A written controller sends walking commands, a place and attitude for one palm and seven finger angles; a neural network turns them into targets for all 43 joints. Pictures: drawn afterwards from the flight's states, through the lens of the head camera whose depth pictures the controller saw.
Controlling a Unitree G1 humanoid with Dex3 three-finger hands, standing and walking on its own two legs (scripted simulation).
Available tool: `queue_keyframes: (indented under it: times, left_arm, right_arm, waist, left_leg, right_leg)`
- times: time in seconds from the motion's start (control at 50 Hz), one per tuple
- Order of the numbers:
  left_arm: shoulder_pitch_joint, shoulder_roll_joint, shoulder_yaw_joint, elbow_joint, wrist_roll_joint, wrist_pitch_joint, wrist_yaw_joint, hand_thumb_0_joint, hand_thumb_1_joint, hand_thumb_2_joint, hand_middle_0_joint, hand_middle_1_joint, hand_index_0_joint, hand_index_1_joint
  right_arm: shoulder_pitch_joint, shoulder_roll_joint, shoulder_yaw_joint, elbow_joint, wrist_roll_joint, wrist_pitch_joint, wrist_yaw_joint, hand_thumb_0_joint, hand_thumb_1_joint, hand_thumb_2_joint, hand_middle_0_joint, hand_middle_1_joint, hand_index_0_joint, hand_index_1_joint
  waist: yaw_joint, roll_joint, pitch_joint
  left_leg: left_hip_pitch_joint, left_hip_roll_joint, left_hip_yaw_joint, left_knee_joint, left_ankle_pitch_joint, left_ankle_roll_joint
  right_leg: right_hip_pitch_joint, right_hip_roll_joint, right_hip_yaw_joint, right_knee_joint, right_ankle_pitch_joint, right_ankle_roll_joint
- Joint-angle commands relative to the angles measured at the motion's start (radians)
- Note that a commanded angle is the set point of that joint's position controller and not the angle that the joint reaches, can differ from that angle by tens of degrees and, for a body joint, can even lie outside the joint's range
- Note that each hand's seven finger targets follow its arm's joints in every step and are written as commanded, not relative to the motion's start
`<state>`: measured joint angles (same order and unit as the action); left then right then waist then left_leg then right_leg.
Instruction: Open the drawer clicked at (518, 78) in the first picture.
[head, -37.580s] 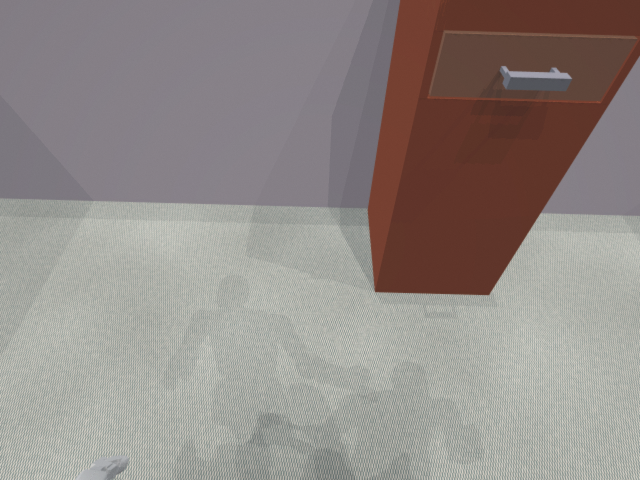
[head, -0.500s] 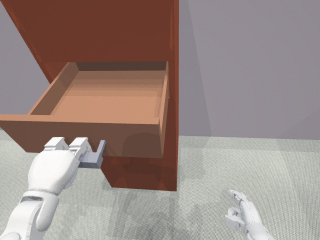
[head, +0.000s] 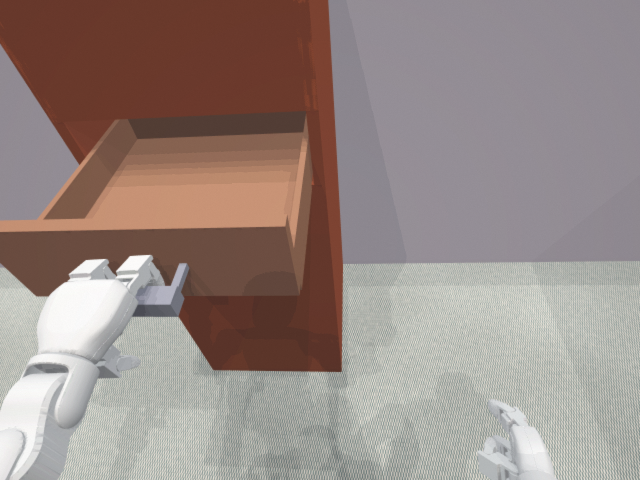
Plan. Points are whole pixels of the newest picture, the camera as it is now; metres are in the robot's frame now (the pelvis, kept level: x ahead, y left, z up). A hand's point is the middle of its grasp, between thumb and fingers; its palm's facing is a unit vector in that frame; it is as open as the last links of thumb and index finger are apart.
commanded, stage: open the thumb to release the handle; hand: left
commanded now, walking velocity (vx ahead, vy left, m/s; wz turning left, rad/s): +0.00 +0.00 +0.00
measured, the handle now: (135, 286) +0.29 +0.28 +0.10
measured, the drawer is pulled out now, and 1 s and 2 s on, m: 0.25 0.24 0.24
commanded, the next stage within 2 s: lift the hand off the handle in 0.08 s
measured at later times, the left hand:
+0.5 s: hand (124, 322) +0.25 +0.28 +0.08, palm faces +0.06 -0.02 -1.00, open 13.4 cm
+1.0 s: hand (99, 295) +0.26 +0.29 +0.13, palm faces +0.09 +0.00 -1.00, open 13.2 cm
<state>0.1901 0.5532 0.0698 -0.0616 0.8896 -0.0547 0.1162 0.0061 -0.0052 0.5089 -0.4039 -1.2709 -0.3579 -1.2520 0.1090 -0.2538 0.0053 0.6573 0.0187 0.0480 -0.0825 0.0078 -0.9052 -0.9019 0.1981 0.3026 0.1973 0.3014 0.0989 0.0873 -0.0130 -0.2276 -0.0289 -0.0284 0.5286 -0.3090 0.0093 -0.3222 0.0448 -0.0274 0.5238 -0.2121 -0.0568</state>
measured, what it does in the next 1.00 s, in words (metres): stands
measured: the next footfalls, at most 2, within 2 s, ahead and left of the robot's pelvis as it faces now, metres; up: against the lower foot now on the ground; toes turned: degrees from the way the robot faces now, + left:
none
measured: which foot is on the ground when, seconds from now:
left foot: down 0.00-1.00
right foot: down 0.00-1.00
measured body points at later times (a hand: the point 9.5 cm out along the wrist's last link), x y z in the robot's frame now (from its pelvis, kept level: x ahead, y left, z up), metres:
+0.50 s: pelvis -0.01 +0.00 +0.00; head +0.00 -0.04 +0.44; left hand +0.24 +0.28 +0.14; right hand +0.21 -0.22 -0.11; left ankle -0.02 +0.12 -0.73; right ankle +0.04 -0.08 -0.73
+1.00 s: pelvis -0.01 +0.01 +0.00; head -0.01 -0.03 +0.45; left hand +0.25 +0.29 +0.19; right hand +0.23 -0.18 -0.09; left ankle -0.02 +0.12 -0.73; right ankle +0.04 -0.08 -0.73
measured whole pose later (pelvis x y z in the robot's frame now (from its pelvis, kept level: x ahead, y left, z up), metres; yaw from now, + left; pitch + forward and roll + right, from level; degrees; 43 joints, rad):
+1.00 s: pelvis -0.01 +0.01 +0.00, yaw +2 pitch -1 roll +0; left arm -0.01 0.61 0.01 -0.04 0.85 -0.05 0.01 0.00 -0.49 0.30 -0.46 -1.24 -0.43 -1.24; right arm 0.09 -0.24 0.02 0.65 0.03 0.02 -0.10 0.01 -0.90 -0.90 0.20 0.30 0.20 0.30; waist 0.12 0.10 0.00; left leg -0.19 -0.05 -0.05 0.49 -0.28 0.03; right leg -0.27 0.02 -0.05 0.47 -0.19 -0.04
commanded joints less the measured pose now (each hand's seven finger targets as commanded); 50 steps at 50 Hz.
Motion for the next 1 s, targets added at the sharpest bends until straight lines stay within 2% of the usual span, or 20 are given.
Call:
queue_keyframes:
  times: [0.0, 0.02, 0.14, 0.16, 0.22, 0.3, 0.34, 0.38, 0.4, 0.42, 0.46, 0.52, 0.6, 0.64, 0.7, 0.74, 0.76, 0.82, 0.9, 0.98]
  left_arm:
    - [-0.215, 0.282, 0.235, -0.131, -0.002, 0.016, 0.050, 0.000, -0.500, 0.300, -0.300, -1.200, -0.300, -1.200]
    - [-0.235, 0.263, 0.208, -0.134, -0.002, 0.015, 0.048, 0.000, -0.500, 0.300, -0.300, -1.200, -0.300, -1.200]
    - [-0.256, 0.300, 0.240, -0.087, -0.004, 0.002, 0.042, 0.000, -0.500, 0.300, -0.300, -1.200, -0.300, -1.200]
    - [-0.230, 0.148, 0.113, -0.063, -0.011, 0.006, 0.034, 0.000, -0.500, 0.300, -0.300, -1.200, -0.300, -1.200]
    - [-0.274, 0.251, 0.188, -0.069, -0.003, 0.002, 0.040, 0.000, -0.500, 0.300, -0.300, -1.200, -0.300, -1.200]
    - [-0.359, 0.259, 0.172, -0.046, 0.037, 0.013, 0.054, 0.000, -0.500, 0.300, -0.300, -1.200, -0.300, -1.200]
    - [-0.399, 0.221, 0.124, -0.038, 0.030, 0.019, 0.049, 0.000, -0.500, 0.300, -0.300, -1.200, -0.300, -1.200]
    - [-0.432, 0.238, 0.127, -0.021, 0.030, 0.020, 0.045, 0.000, -0.500, 0.300, -0.300, -1.200, -0.300, -1.200]
    - [-0.440, 0.271, 0.158, -0.012, 0.030, 0.020, 0.044, 0.000, -0.500, 0.300, -0.300, -1.200, -0.300, -1.200]
    - [-0.444, 0.267, 0.150, -0.009, 0.035, 0.020, 0.043, 0.000, -0.500, 0.300, -0.300, -1.200, -0.300, -1.200]
    - [-0.467, 0.222, 0.106, 0.018, 0.027, 0.025, 0.036, 0.000, -0.500, 0.300, -0.300, -1.200, -0.300, -1.200]
    - [-0.509, 0.297, 0.157, -0.044, 0.025, 0.022, 0.033, 0.000, -0.500, 0.300, -0.300, -1.200, -0.300, -1.200]
    - [-0.521, 0.316, 0.183, -0.093, 0.005, 0.022, 0.024, 0.000, -0.500, 0.300, -0.300, -1.200, -0.300, -1.200]
    - [-0.561, 0.299, 0.162, -0.106, -0.006, 0.019, 0.018, 0.000, -0.500, 0.300, -0.300, -1.200, -0.300, -1.200]
    - [-0.580, 0.356, 0.213, -0.147, -0.013, 0.002, 0.017, 0.000, -0.500, 0.300, -0.300, -1.200, -0.300, -1.200]
    - [-0.632, 0.329, 0.182, -0.194, -0.016, -0.008, 0.017, 0.000, -0.500, 0.300, -0.300, -1.200, -0.300, -1.200]
    - [-0.613, 0.328, 0.189, -0.205, -0.022, -0.009, 0.017, 0.000, -0.500, 0.300, -0.300, -1.200, -0.300, -1.200]
    - [-0.624, 0.358, 0.215, -0.247, -0.028, -0.013, 0.018, 0.000, -0.500, 0.300, -0.300, -1.200, -0.300, -1.200]
    - [-0.612, 0.357, 0.222, -0.221, -0.042, 0.014, -0.001, 0.000, -0.500, 0.300, -0.300, -1.200, -0.300, -1.200]
    - [-0.601, 0.343, 0.204, -0.257, -0.063, 0.049, -0.041, 0.000, -0.500, 0.300, -0.300, -1.200, -0.300, -1.200]
  right_arm:
    - [-0.166, -0.096, -0.031, -0.161, 0.000, -0.060, -0.011, 0.000, -0.900, -0.900, 0.200, 0.300, 0.200, 0.300]
    - [-0.174, -0.092, -0.025, -0.168, -0.001, -0.062, -0.012, 0.000, -0.900, -0.900, 0.200, 0.300, 0.200, 0.300]
    - [-0.166, -0.091, -0.026, -0.159, -0.001, -0.064, -0.019, 0.000, -0.900, -0.900, 0.200, 0.300, 0.200, 0.300]
    - [-0.172, -0.082, -0.024, -0.172, -0.002, -0.070, -0.013, 0.000, -0.900, -0.900, 0.200, 0.300, 0.200, 0.300]
    - [-0.157, -0.097, -0.030, -0.162, 0.000, -0.070, -0.016, 0.000, -0.900, -0.900, 0.200, 0.300, 0.200, 0.300]
    - [-0.158, -0.093, -0.028, -0.157, -0.005, -0.065, -0.020, 0.000, -0.900, -0.900, 0.200, 0.300, 0.200, 0.300]
    - [-0.158, -0.088, -0.025, -0.159, 0.000, -0.066, -0.020, 0.000, -0.900, -0.900, 0.200, 0.300, 0.200, 0.300]
    - [-0.156, -0.090, -0.025, -0.159, 0.001, -0.066, -0.025, 0.000, -0.900, -0.900, 0.200, 0.300, 0.200, 0.300]
    - [-0.149, -0.094, -0.028, -0.158, 0.000, -0.065, -0.028, 0.000, -0.900, -0.900, 0.200, 0.300, 0.200, 0.300]
    - [-0.151, -0.091, -0.025, -0.158, 0.000, -0.064, -0.028, 0.000, -0.900, -0.900, 0.200, 0.300, 0.200, 0.300]
    - [-0.147, -0.089, -0.024, -0.156, 0.003, -0.065, -0.029, 0.000, -0.900, -0.900, 0.200, 0.300, 0.200, 0.300]
    - [-0.157, -0.092, -0.023, -0.165, 0.003, -0.062, -0.030, 0.000, -0.900, -0.900, 0.200, 0.300, 0.200, 0.300]
    - [-0.166, -0.088, -0.022, -0.174, 0.005, -0.061, -0.032, 0.000, -0.900, -0.900, 0.200, 0.300, 0.200, 0.300]
    - [-0.171, -0.082, -0.017, -0.173, 0.007, -0.065, -0.034, 0.000, -0.900, -0.900, 0.200, 0.300, 0.200, 0.300]
    - [-0.176, -0.086, -0.017, -0.176, 0.005, -0.073, -0.037, 0.000, -0.900, -0.900, 0.200, 0.300, 0.200, 0.300]
    - [-0.181, -0.077, -0.014, -0.176, 0.008, -0.078, -0.034, 0.000, -0.900, -0.900, 0.200, 0.300, 0.200, 0.300]
    - [-0.179, -0.075, -0.015, -0.179, 0.007, -0.082, -0.033, 0.000, -0.900, -0.900, 0.200, 0.300, 0.200, 0.300]
    - [-0.184, -0.074, -0.012, -0.180, 0.005, -0.089, -0.028, 0.000, -0.900, -0.900, 0.200, 0.300, 0.200, 0.300]
    - [-0.184, -0.084, -0.013, -0.174, 0.012, -0.083, -0.021, 0.000, -0.900, -0.900, 0.200, 0.300, 0.200, 0.300]
    - [-0.194, -0.087, -0.010, -0.184, 0.015, -0.077, -0.005, 0.000, -0.900, -0.900, 0.200, 0.300, 0.200, 0.300]
  waist:
    - [0.012, -0.066, -0.189]
    - [0.010, -0.054, -0.174]
    - [0.011, -0.074, -0.176]
    - [-0.004, -0.090, -0.147]
    - [0.001, -0.084, -0.169]
    - [-0.006, -0.072, -0.192]
    - [-0.016, -0.064, -0.176]
    - [-0.012, -0.045, -0.190]
    - [-0.010, -0.083, -0.211]
    - [-0.006, -0.073, -0.223]
    - [-0.020, -0.062, -0.178]
    - [-0.003, -0.048, -0.235]
    - [0.001, -0.038, -0.243]
    - [-0.008, -0.032, -0.213]
    - [0.004, -0.008, -0.242]
    - [-0.007, 0.034, -0.247]
    - [0.001, 0.048, -0.263]
    - [0.006, 0.038, -0.276]
    - [0.000, 0.001, -0.256]
    - [0.007, 0.007, -0.246]
  left_leg:
    - [-0.109, -0.019, 0.021, -0.065, 0.128, 0.013]
    - [-0.114, -0.019, 0.021, -0.066, 0.111, 0.013]
    - [-0.143, -0.022, 0.021, -0.048, 0.090, 0.014]
    - [-0.152, -0.023, 0.024, -0.039, 0.087, 0.012]
    - [-0.147, -0.022, 0.028, -0.038, 0.080, 0.014]
    - [-0.148, -0.025, 0.028, -0.030, 0.075, 0.015]
    - [-0.150, -0.025, 0.026, -0.034, 0.055, 0.016]
    - [-0.151, -0.026, 0.025, -0.036, 0.054, 0.015]
    - [-0.152, -0.025, 0.025, -0.033, 0.064, 0.015]
    - [-0.152, -0.027, 0.025, -0.035, 0.070, 0.017]
    - [-0.153, -0.024, 0.023, -0.041, 0.063, 0.014]
    - [-0.132, -0.023, 0.020, -0.047, 0.086, 0.016]
    - [-0.103, -0.021, 0.010, -0.063, 0.114, 0.016]
    - [-0.099, -0.020, 0.004, -0.073, 0.101, 0.018]
    - [-0.073, -0.019, -0.002, -0.082, 0.125, 0.015]
    - [-0.049, -0.021, -0.007, -0.091, 0.140, 0.014]
    - [-0.037, -0.020, -0.008, -0.095, 0.152, 0.012]
    - [-0.023, -0.017, -0.013, -0.104, 0.185, 0.008]
    - [-0.019, -0.012, -0.014, -0.119, 0.207, 0.002]
    - [-0.002, -0.009, -0.017, -0.137, 0.231, -0.001]
  right_leg:
    - [0.204, -0.046, 0.089, -0.097, -0.005, 0.039]
    - [0.189, -0.053, 0.086, -0.098, -0.022, 0.041]
    - [0.191, -0.060, 0.111, -0.097, -0.051, 0.044]
    - [0.158, -0.063, 0.102, -0.095, -0.040, 0.044]
    - [0.155, -0.057, 0.099, -0.094, -0.064, 0.046]
    - [0.146, -0.060, 0.102, -0.096, -0.086, 0.042]
    - [0.130, -0.062, 0.097, -0.098, -0.110, 0.042]
    - [0.140, -0.062, 0.098, -0.093, -0.103, 0.041]
    - [0.158, -0.061, 0.100, -0.092, -0.098, 0.043]
    - [0.164, -0.061, 0.094, -0.085, -0.086, 0.044]
    - [0.132, -0.058, 0.080, -0.086, -0.084, 0.041]
    - [0.180, -0.063, 0.087, -0.081, -0.063, 0.040]
    - [0.204, -0.056, 0.073, -0.085, -0.036, 0.037]
    - [0.189, -0.056, 0.066, -0.094, -0.055, 0.037]
    - [0.219, -0.053, 0.068, -0.100, -0.038, 0.032]
    - [0.206, -0.049, 0.054, -0.102, -0.022, 0.029]
    - [0.217, -0.047, 0.048, -0.099, -0.010, 0.028]
    - [0.238, -0.047, 0.047, -0.103, 0.019, 0.026]
    - [0.251, -0.044, 0.040, -0.120, 0.043, 0.026]
    - [0.267, -0.049, 0.033, -0.123, 0.077, 0.024]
